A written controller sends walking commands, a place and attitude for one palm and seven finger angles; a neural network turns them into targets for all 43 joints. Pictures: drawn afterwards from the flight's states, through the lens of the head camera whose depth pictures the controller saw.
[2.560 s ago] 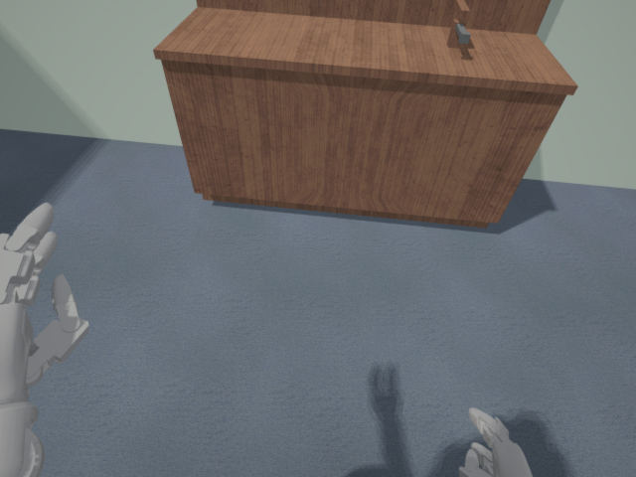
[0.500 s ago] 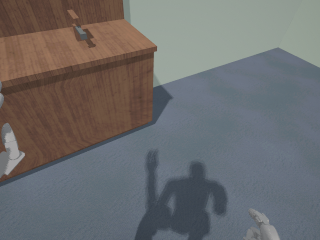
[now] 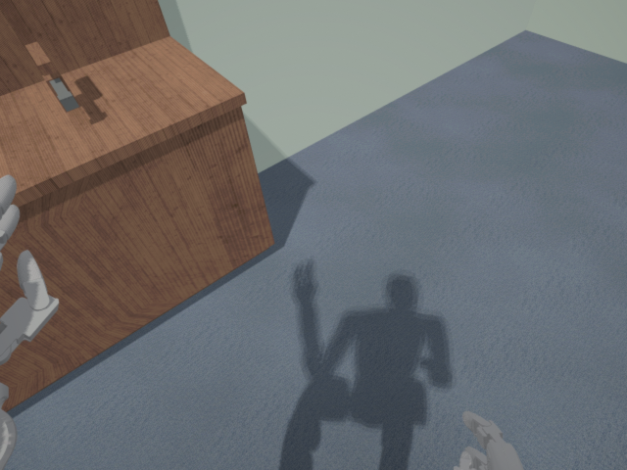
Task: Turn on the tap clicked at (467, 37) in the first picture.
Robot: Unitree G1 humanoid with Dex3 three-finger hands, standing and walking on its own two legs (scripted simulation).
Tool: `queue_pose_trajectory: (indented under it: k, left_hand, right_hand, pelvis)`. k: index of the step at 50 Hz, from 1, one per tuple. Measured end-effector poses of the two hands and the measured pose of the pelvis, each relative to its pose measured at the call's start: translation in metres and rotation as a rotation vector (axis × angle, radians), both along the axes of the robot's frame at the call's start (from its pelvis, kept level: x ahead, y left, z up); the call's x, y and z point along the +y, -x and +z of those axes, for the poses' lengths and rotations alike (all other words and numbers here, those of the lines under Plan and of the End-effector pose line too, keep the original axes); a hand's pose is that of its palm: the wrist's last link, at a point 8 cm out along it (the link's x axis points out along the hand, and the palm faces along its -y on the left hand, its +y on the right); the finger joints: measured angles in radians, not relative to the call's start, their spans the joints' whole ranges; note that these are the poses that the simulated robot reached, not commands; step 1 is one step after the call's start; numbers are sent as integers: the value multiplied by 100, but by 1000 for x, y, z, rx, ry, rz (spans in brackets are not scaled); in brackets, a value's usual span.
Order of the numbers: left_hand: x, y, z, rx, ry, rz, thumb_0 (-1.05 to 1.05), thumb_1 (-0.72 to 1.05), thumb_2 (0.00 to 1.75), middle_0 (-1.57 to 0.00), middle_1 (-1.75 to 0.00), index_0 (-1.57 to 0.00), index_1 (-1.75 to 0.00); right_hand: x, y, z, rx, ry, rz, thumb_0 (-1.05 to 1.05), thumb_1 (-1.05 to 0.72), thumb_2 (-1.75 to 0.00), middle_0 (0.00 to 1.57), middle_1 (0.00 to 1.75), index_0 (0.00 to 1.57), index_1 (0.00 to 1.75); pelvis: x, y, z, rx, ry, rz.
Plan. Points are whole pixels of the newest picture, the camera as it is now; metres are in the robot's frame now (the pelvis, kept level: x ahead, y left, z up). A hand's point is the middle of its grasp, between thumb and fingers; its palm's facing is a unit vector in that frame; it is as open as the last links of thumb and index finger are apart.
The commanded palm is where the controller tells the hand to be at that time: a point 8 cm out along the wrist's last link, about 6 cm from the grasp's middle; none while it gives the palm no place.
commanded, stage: walk to a spot facing it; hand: left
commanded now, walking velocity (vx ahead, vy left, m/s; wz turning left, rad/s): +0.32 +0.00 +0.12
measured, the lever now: (68, 101) +0.79 +0.60 +0.05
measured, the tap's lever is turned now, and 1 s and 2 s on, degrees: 0 0 0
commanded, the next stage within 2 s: turn to face it in 0.20 s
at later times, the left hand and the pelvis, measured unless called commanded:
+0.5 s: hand (106, 191) +0.37 +0.26 +0.18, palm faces +0.48 -0.79 -0.38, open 7.4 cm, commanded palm +0.29 +0.29 +0.20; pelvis +0.15 +0.00 +0.00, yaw +5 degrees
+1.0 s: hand (146, 220) +0.33 +0.20 +0.19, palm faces +0.59 -0.72 -0.36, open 7.4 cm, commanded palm +0.25 +0.24 +0.20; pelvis +0.17 -0.08 +0.02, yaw +16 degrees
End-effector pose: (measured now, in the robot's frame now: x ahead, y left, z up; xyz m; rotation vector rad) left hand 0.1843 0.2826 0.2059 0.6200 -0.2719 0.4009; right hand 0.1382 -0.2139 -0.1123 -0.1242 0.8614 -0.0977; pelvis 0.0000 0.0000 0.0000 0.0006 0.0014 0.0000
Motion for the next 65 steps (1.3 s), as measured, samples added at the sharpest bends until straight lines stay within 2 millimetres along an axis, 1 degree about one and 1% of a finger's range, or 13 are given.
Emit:
queue_pose_trajectory:
  k: [5,12,16,20,23,26,30,35,41,46,53,58,65]
  left_hand:
    - [-31,-37,-15,55,100,-69,1,89,90,-22,-30,-21,-30]
    - [-39,-76,21,-25,-11,-147,1,89,90,-22,-30,-21,-30]
    - [-23,-93,30,-87,-42,-103,1,89,90,-22,-30,-21,-30]
    - [1,-114,12,-116,0,-42,0,89,90,-22,-30,-21,-30]
    - [12,-134,-5,-114,67,-12,1,89,90,-22,-30,-21,-30]
    - [10,-144,-8,-109,102,-12,1,89,90,-21,-30,-21,-30]
    - [-7,-130,16,-139,49,-45,1,89,90,-22,-30,-21,-30]
    - [-20,-103,39,-125,-44,42,1,89,90,-22,-30,-21,-30]
    - [-30,-88,9,-69,60,247,1,89,90,-21,-30,-21,-30]
    - [-49,-94,-16,-33,206,252,1,89,90,-21,-30,-20,-30]
    - [-56,-80,9,-107,87,155,1,89,90,-22,-30,-21,-30]
    - [-35,-47,18,-197,26,192,1,89,90,-22,-30,-21,-30]
    - [-18,-26,6,-159,100,299,1,89,90,-21,-30,-20,-30]
  right_hand:
    - [-46,-31,14,7,72,-52,1,-90,-90,20,30,20,30]
    - [-72,-75,44,-7,154,-80,1,-91,-90,20,30,20,30]
    - [-64,-106,45,-12,162,-62,1,-91,-90,19,30,20,30]
    - [-43,-144,34,-44,156,-47,1,-90,-90,20,30,20,30]
    - [-17,-172,29,-69,105,-13,1,-91,-90,19,30,20,30]
    - [10,-194,33,-89,46,70,1,-90,-90,20,30,20,30]
    - [32,-217,42,-131,-10,157,1,-90,-90,20,30,20,30]
    - [31,-238,41,-147,-50,238,1,-90,-90,20,30,21,30]
    - [-5,-253,22,-135,-43,275,1,-90,-90,20,30,21,30]
    - [-46,-254,32,-111,61,262,1,-90,-90,20,30,20,30]
    - [-75,-249,61,-134,182,236,1,-90,-90,20,30,20,30]
    - [-65,-239,64,-157,204,236,1,-90,-90,20,30,20,30]
    - [-19,-214,50,-126,64,294,1,-90,-90,20,30,20,30]
  pelvis:
    - [-9,-29,8,-6,-12,-6]
    - [-18,-75,18,10,-26,15]
    - [-13,-107,16,6,-29,34]
    - [1,-141,0,-17,-28,30]
    - [2,-151,-4,-39,-30,63]
    - [-3,-155,0,-43,-11,102]
    - [-12,-161,6,-28,14,130]
    - [-30,-172,10,-14,36,172]
    - [-59,-180,3,-44,19,216]
    - [-72,-180,11,-45,-30,257]
    - [-78,-167,15,-14,-22,298]
    - [-66,-156,7,-18,-20,307]
    - [-60,-154,16,-38,12,343]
